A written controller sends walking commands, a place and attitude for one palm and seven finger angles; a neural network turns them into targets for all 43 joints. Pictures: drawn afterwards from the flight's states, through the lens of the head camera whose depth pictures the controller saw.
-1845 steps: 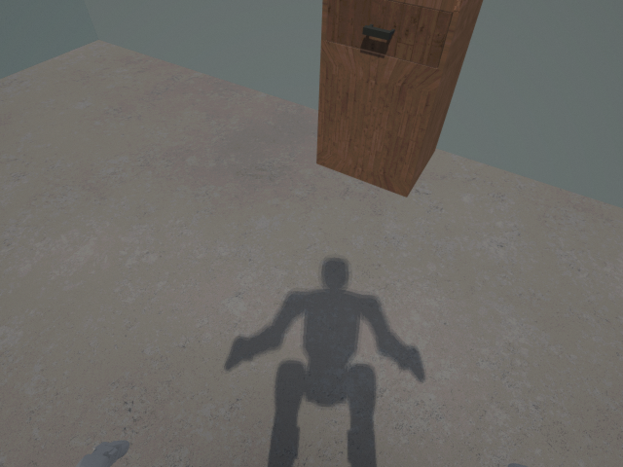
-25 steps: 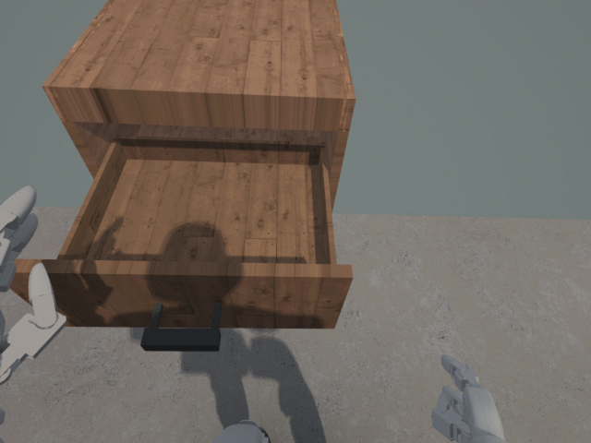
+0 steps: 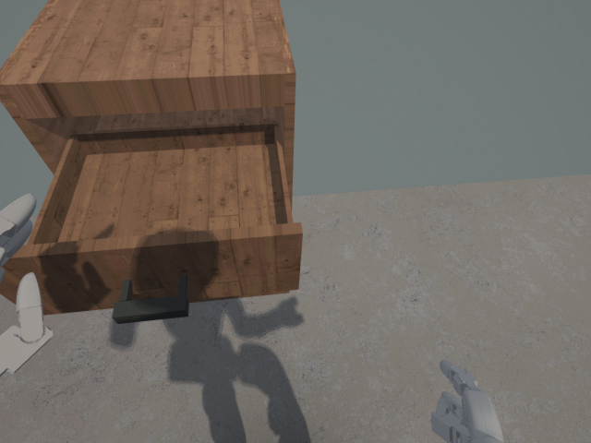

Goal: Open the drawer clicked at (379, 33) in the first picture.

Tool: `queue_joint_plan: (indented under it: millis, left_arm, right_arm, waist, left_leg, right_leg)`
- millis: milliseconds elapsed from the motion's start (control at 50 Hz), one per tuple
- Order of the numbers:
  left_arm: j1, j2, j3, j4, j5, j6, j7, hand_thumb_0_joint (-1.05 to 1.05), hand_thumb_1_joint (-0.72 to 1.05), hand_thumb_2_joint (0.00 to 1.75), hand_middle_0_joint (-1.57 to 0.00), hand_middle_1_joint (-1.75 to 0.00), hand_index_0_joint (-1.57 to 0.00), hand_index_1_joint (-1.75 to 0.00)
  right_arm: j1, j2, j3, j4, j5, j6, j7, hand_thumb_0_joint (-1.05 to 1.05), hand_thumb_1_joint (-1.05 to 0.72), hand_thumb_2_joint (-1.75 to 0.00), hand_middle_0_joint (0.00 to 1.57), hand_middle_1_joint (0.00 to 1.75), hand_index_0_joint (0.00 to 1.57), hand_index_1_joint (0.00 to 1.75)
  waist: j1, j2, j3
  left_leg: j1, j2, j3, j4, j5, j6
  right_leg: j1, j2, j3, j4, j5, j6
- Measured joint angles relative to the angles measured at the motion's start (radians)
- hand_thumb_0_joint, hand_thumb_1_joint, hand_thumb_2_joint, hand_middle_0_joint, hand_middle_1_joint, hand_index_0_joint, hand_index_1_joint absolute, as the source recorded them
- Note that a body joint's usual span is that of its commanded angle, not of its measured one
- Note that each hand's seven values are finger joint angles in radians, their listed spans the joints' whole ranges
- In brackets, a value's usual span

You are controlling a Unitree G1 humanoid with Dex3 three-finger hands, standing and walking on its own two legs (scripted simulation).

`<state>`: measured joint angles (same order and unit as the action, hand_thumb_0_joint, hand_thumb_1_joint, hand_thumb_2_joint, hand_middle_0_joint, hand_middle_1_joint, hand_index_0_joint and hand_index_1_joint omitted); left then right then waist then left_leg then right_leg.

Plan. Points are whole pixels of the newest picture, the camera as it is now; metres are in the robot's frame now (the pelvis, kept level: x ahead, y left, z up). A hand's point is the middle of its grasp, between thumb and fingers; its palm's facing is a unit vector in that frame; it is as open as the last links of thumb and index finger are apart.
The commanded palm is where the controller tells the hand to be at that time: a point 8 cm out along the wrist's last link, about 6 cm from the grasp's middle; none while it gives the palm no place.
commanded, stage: stop stepping back and stand still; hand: left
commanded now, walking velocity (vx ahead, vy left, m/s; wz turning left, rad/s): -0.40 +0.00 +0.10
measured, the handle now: (153, 296) +0.33 +0.23 -0.04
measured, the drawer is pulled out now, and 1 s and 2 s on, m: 0.30 0.30 0.30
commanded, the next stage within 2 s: let the arm hang, fingers relaxed in 0.88 s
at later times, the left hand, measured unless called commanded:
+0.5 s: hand out of the picture +0.07 +0.19 +0.16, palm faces +0.41 -0.78 -0.47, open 7.4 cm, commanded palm +0.00 +0.23 +0.18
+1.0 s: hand out of the picture +0.04 +0.20 +0.14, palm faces +0.38 -0.81 -0.44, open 7.4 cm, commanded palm none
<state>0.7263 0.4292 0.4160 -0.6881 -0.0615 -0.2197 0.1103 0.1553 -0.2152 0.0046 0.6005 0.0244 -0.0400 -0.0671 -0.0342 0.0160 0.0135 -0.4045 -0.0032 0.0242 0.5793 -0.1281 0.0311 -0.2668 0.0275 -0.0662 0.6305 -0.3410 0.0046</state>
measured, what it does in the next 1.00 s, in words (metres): walks backwards: right foot, then left foot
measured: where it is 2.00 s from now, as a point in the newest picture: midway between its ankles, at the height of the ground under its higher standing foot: outside the picture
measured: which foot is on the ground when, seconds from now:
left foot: down 0.00-0.26, up 0.28-0.52, down 0.54-1.00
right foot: down 0.00-0.00, up 0.02-0.24, down 0.26-1.00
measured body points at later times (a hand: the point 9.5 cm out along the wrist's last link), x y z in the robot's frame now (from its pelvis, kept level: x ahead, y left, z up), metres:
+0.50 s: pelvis -0.11 -0.06 +0.01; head -0.10 -0.06 +0.46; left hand +0.04 +0.23 +0.18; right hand +0.04 -0.31 -0.08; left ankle -0.16 +0.08 -0.71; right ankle -0.06 -0.16 -0.73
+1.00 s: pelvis -0.14 -0.05 +0.01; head -0.12 -0.04 +0.45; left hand +0.02 +0.24 +0.17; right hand +0.04 -0.26 -0.08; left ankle -0.17 +0.08 -0.73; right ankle -0.06 -0.16 -0.73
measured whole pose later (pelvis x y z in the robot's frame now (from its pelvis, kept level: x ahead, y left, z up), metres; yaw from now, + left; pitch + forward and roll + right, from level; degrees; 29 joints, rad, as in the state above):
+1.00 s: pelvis -0.14 -0.05 +0.01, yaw +5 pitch -1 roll +0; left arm 0.59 0.36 0.30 -0.50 -0.02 -0.18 0.14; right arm 0.22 -0.18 0.02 0.61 0.01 -0.11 -0.03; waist -0.02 -0.02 0.03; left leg -0.18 0.01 -0.01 0.49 -0.30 -0.01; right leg -0.31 -0.03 -0.07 0.47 -0.14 -0.01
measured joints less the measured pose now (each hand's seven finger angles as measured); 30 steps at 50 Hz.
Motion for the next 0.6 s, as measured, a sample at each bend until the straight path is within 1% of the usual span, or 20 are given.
queue_joint_plan:
  millis: [20,60,100,160,220,260,280,300,320,360,380,400,420,440,480,520,540,560,600]
  left_arm:
    - [-0.022,0.008,0.005,0.017,0.002,0.009,0.006,0.01,0.89,0.89,-0.21,-0.31,-0.21,-0.30]
    - [-0.084,0.008,-0.003,0.059,0.004,0.021,0.015,0.01,0.89,0.89,-0.21,-0.31,-0.21,-0.30]
    - [-0.120,-0.006,-0.018,0.070,0.005,0.048,0.020,0.01,0.89,0.89,-0.21,-0.30,-0.21,-0.30]
    - [-0.099,-0.014,-0.035,0.015,0.006,0.083,0.025,0.02,0.89,0.89,-0.21,-0.30,-0.21,-0.30]
    - [-0.022,0.011,-0.024,-0.070,0.002,0.082,0.031,0.02,0.89,0.89,-0.21,-0.30,-0.21,-0.30]
    - [0.020,0.046,0.007,-0.111,0.004,0.066,0.037,0.02,0.89,0.89,-0.21,-0.30,-0.21,-0.30]
    - [0.016,0.046,0.009,-0.113,0.007,0.055,0.036,0.02,0.89,0.89,-0.21,-0.30,-0.21,-0.30]
    - [0.007,0.041,0.007,-0.109,0.007,0.048,0.033,0.02,0.89,0.89,-0.21,-0.31,-0.21,-0.30]
    - [-0.007,0.032,0.000,-0.095,0.006,0.042,0.030,0.02,0.89,0.89,-0.21,-0.31,-0.21,-0.30]
    - [-0.033,-0.003,-0.009,-0.043,0.009,0.036,0.024,0.01,0.89,0.89,-0.22,-0.31,-0.21,-0.30]
    - [-0.041,-0.021,-0.009,-0.008,0.011,0.033,0.023,0.01,0.89,0.89,-0.22,-0.31,-0.21,-0.30]
    - [-0.047,-0.036,-0.009,0.032,0.013,0.032,0.026,0.01,0.89,0.89,-0.22,-0.31,-0.21,-0.30]
    - [-0.052,-0.047,-0.011,0.071,0.016,0.034,0.029,0.01,0.89,0.89,-0.21,-0.31,-0.21,-0.30]
    - [-0.057,-0.054,-0.016,0.107,0.021,0.037,0.034,0.01,0.89,0.89,-0.21,-0.31,-0.21,-0.30]
    - [-0.063,-0.070,-0.036,0.152,0.031,0.045,0.045,0.01,0.89,0.89,-0.21,-0.30,-0.21,-0.30]
    - [-0.061,-0.087,-0.064,0.151,0.035,0.054,0.054,0.01,0.89,0.89,-0.21,-0.30,-0.21,-0.30]
    - [-0.061,-0.091,-0.077,0.134,0.034,0.056,0.056,0.01,0.89,0.89,-0.21,-0.30,-0.21,-0.30]
    - [-0.066,-0.088,-0.085,0.120,0.033,0.056,0.056,0.01,0.89,0.89,-0.21,-0.30,-0.21,-0.30]
    - [-0.055,-0.069,-0.086,0.079,0.034,0.054,0.052,0.02,0.89,0.89,-0.21,-0.30,-0.21,-0.30]
  right_arm:
    - [-0.014,0.005,-0.012,0.002,-0.004,-0.002,0.001,0.01,-0.90,-0.90,0.20,0.30,0.21,0.30]
    - [-0.041,0.017,-0.027,0.004,-0.008,-0.021,0.012,0.01,-0.91,-0.90,0.20,0.30,0.20,0.30]
    - [-0.054,0.023,-0.029,-0.005,-0.017,-0.039,0.021,0.01,-0.91,-0.90,0.20,0.30,0.20,0.30]
    - [-0.052,0.032,-0.023,-0.026,-0.019,-0.054,0.029,0.01,-0.91,-0.90,0.20,0.30,0.20,0.30]
    - [-0.024,0.036,-0.011,-0.058,-0.010,-0.062,0.029,0.01,-0.91,-0.90,0.20,0.30,0.21,0.30]
    - [0.002,0.035,-0.005,-0.079,-0.004,-0.064,0.024,0.01,-0.90,-0.90,0.20,0.30,0.21,0.30]
    - [0.003,0.027,-0.008,-0.076,-0.001,-0.060,0.023,0.01,-0.90,-0.90,0.20,0.30,0.21,0.30]
    - [0.003,0.019,-0.012,-0.062,0.001,-0.053,0.020,0.01,-0.90,-0.90,0.20,0.30,0.21,0.30]
    - [0.006,0.013,-0.016,-0.041,0.000,-0.045,0.018,0.01,-0.90,-0.90,0.20,0.30,0.21,0.30]
    - [0.019,0.005,-0.022,0.003,-0.003,-0.025,0.019,0.01,-0.90,-0.90,0.20,0.30,0.21,0.30]
    - [0.028,0.003,-0.024,0.018,-0.005,-0.014,0.018,0.01,-0.90,-0.90,0.20,0.30,0.21,0.30]
    - [0.040,0.003,-0.025,0.027,-0.006,-0.005,0.017,0.01,-0.90,-0.90,0.20,0.30,0.21,0.30]
    - [0.054,0.001,-0.025,0.030,-0.005,0.000,0.014,0.01,-0.90,-0.90,0.20,0.30,0.21,0.30]
    - [0.067,-0.003,-0.026,0.031,-0.004,-0.002,0.011,0.01,-0.91,-0.90,0.20,0.30,0.21,0.30]
    - [0.088,-0.016,-0.030,0.029,-0.005,-0.019,0.006,0.01,-0.91,-0.90,0.20,0.30,0.21,0.30]
    - [0.100,-0.036,-0.036,0.019,-0.010,-0.042,0.004,0.01,-0.91,-0.90,0.20,0.30,0.21,0.30]
    - [0.101,-0.046,-0.042,0.010,-0.014,-0.053,0.003,0.01,-0.91,-0.90,0.20,0.30,0.20,0.30]
    - [0.093,-0.041,-0.047,0.010,-0.018,-0.059,0.002,0.01,-0.91,-0.90,0.20,0.30,0.20,0.30]
    - [0.088,-0.031,-0.046,-0.003,-0.018,-0.066,0.011,0.01,-0.91,-0.90,0.20,0.30,0.20,0.30]
  waist:
    - [-0.001,-0.008,0.014]
    - [0.005,-0.029,0.056]
    - [0.003,-0.035,0.085]
    - [0.000,-0.037,0.104]
    - [0.001,-0.036,0.097]
    - [0.008,-0.040,0.086]
    - [0.010,-0.018,0.095]
    - [0.011,-0.003,0.098]
    - [0.017,0.000,0.091]
    - [0.027,-0.012,0.057]
    - [0.024,-0.021,0.033]
    - [0.017,-0.029,0.008]
    - [0.008,-0.035,-0.014]
    - [-0.001,-0.038,-0.032]
    - [-0.013,-0.039,-0.054]
    - [-0.020,-0.027,-0.051]
    - [-0.022,-0.017,-0.037]
    - [-0.017,-0.034,-0.013]
    - [0.003,-0.062,0.019]
  left_leg:
    - [0.010,-0.003,0.003,-0.018,-0.035,0.011]
    - [0.028,-0.005,0.012,-0.051,-0.070,0.013]
    - [0.028,0.004,0.007,-0.076,-0.045,0.004]
    - [0.012,0.023,-0.004,-0.090,-0.003,-0.013]
    - [-0.028,0.036,-0.020,-0.053,0.002,-0.030]
    - [-0.072,0.035,-0.026,0.018,-0.038,-0.038]
    - [-0.094,0.044,-0.043,0.076,-0.117,-0.040]
    - [-0.120,0.037,-0.063,0.166,-0.198,-0.043]
    - [-0.145,0.018,-0.073,0.282,-0.246,-0.046]
    - [-0.168,-0.017,-0.064,0.485,-0.254,-0.048]
    - [-0.158,-0.024,-0.051,0.532,-0.243,-0.047]
    - [-0.131,-0.024,-0.037,0.531,-0.238,-0.045]
    - [-0.090,-0.018,-0.024,0.483,-0.243,-0.039]
    - [-0.040,-0.011,-0.014,0.405,-0.260,-0.030]
    - [0.073,0.003,-0.003,0.199,-0.290,-0.010]
    - [0.184,0.022,-0.001,-0.020,-0.263,0.009]
    - [0.219,0.032,-0.009,-0.102,-0.210,0.007]
    - [0.227,0.024,-0.007,-0.116,-0.175,-0.015]
    - [0.232,0.016,0.004,-0.099,-0.171,-0.046]
  right_leg:
    - [-0.045,0.002,0.017,0.085,-0.046,0.001]
    - [-0.129,0.010,0.063,0.233,-0.146,-0.002]
    - [-0.185,0.012,0.072,0.288,-0.166,0.009]
    - [-0.207,-0.005,0.051,0.252,-0.128,0.019]
    - [-0.147,-0.030,0.024,0.117,-0.073,0.023]
    - [-0.076,-0.049,0.005,-0.002,-0.002,0.015]
    - [-0.074,-0.037,-0.012,0.000,0.031,-0.001]
    - [-0.076,-0.033,-0.024,0.012,0.039,-0.015]
    - [-0.078,-0.037,-0.027,0.017,0.042,-0.026]
    - [-0.080,-0.054,-0.015,-0.002,0.055,-0.033]
    - [-0.080,-0.064,-0.009,-0.020,0.066,-0.033]
    - [-0.078,-0.073,-0.006,-0.040,0.079,-0.032]
    - [-0.076,-0.081,-0.007,-0.060,0.091,-0.030]
    - [-0.074,-0.088,-0.011,-0.078,0.102,-0.029]
    - [-0.075,-0.095,-0.023,-0.100,0.119,-0.027]
    - [-0.082,-0.091,-0.044,-0.103,0.128,-0.024]
    - [-0.088,-0.086,-0.058,-0.093,0.128,-0.022]
    - [-0.089,-0.097,-0.057,-0.080,0.127,-0.019]
    - [-0.087,-0.100,-0.034,-0.064,0.120,-0.012]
